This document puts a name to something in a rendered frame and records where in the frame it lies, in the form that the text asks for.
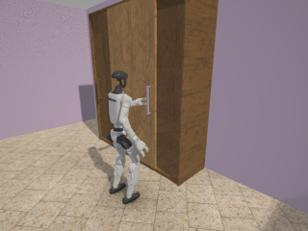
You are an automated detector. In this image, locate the right robot thigh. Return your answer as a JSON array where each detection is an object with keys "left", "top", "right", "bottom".
[{"left": 119, "top": 136, "right": 140, "bottom": 173}]

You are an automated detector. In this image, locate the wardrobe door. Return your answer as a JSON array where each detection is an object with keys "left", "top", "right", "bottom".
[
  {"left": 91, "top": 11, "right": 115, "bottom": 139},
  {"left": 107, "top": 0, "right": 157, "bottom": 169}
]

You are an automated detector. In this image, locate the robot right forearm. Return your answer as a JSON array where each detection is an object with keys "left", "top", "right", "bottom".
[{"left": 122, "top": 117, "right": 140, "bottom": 144}]

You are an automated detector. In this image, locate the handle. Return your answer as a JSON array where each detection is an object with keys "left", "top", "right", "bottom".
[
  {"left": 146, "top": 86, "right": 151, "bottom": 115},
  {"left": 96, "top": 78, "right": 100, "bottom": 99}
]

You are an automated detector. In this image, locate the right robot upper arm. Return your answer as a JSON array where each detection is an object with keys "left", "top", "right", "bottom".
[{"left": 118, "top": 93, "right": 133, "bottom": 125}]

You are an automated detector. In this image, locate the robot torso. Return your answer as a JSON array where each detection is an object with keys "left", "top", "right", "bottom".
[{"left": 109, "top": 91, "right": 129, "bottom": 144}]

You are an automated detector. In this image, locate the right robot hand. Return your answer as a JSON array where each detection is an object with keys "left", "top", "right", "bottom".
[{"left": 135, "top": 141, "right": 149, "bottom": 157}]

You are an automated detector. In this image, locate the left robot hand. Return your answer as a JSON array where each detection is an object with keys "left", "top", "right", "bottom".
[{"left": 136, "top": 97, "right": 146, "bottom": 106}]

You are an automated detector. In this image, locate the robot left forearm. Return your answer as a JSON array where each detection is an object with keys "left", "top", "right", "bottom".
[{"left": 130, "top": 100, "right": 137, "bottom": 107}]

